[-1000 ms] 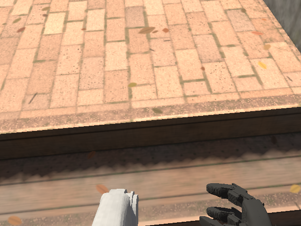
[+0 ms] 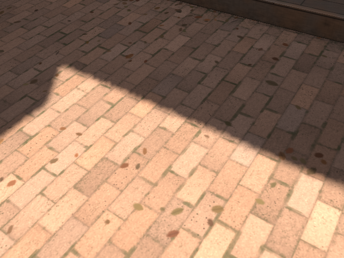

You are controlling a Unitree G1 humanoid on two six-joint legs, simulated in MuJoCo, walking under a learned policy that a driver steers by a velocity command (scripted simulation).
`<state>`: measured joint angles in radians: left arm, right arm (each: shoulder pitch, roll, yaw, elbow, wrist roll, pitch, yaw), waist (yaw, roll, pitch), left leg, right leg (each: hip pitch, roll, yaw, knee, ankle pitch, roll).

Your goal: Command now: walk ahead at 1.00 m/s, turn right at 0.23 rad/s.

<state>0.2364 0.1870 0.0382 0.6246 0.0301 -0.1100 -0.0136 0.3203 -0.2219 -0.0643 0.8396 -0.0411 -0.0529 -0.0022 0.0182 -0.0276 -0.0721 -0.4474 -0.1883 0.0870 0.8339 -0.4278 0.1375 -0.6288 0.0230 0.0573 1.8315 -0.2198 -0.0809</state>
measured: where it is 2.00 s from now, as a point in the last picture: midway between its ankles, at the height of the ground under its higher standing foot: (297, 63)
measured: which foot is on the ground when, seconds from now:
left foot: down 0.00-0.28, up 0.30-0.68, down 0.70-1.00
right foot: up 0.00-0.28, down 0.30-0.70, up 0.72-1.00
